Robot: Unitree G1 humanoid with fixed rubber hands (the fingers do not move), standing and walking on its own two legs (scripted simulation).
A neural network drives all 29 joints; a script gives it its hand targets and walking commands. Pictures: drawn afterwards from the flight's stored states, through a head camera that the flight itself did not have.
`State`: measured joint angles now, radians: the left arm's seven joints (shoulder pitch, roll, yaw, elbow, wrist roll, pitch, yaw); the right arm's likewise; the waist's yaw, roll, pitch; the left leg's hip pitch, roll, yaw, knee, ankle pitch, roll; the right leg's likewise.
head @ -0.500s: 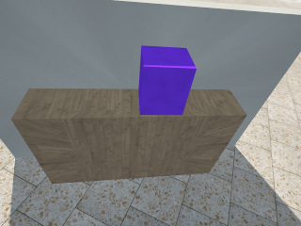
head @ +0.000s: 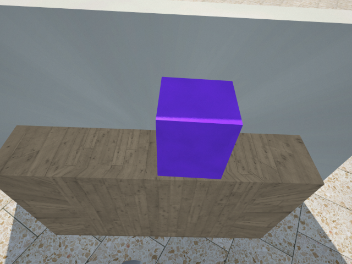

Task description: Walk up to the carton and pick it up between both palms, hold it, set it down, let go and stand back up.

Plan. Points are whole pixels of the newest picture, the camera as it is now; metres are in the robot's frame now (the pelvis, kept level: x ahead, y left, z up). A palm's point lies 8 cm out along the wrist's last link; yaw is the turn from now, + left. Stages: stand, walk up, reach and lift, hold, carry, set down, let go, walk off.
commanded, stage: walk up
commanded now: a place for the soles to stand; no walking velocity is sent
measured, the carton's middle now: (192, 130) +0.50 -0.04 -0.02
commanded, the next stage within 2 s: none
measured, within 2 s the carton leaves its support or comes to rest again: neither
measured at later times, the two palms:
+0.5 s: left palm out of the picture +0.15 +0.23 -0.15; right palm (285, 259) +0.18 -0.27 -0.12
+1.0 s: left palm out of the picture +0.14 +0.17 -0.13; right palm out of the picture +0.11 -0.30 -0.14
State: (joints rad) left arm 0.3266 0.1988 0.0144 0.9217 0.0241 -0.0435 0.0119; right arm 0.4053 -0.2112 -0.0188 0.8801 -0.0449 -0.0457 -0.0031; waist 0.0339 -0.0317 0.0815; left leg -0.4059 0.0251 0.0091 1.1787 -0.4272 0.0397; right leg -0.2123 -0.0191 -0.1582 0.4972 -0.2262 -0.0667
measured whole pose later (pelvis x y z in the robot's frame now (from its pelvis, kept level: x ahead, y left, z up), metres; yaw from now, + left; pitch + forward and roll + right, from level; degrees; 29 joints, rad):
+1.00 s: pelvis +0.08 -0.07 +0.00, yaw -1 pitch -2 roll +1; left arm 0.29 0.22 -0.02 0.83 0.02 -0.01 0.01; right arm 0.25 -0.20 0.02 0.98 -0.03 0.03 -0.01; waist 0.02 -0.03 0.05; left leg -0.20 -0.01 0.01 0.51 -0.27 -0.01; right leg -0.26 -0.05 0.00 0.59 -0.30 0.02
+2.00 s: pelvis +0.06 -0.02 +0.00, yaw -2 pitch -2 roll +0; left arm 0.28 0.29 -0.03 0.95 0.02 0.01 0.05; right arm 0.23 -0.28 0.02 0.98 -0.01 0.03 0.00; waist 0.00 -0.02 0.06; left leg -0.23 -0.02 0.06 0.55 -0.29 0.05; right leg -0.28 -0.06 0.03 0.60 -0.31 -0.01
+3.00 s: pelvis +0.07 -0.02 +0.00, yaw -9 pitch -1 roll +1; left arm 0.31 0.21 -0.07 1.02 0.01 -0.03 0.04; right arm 0.27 -0.24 0.05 1.09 -0.02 0.02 -0.01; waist -0.01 0.00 0.02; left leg -0.16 0.00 0.17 0.45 -0.26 0.05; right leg -0.21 0.01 0.05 0.50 -0.27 -0.01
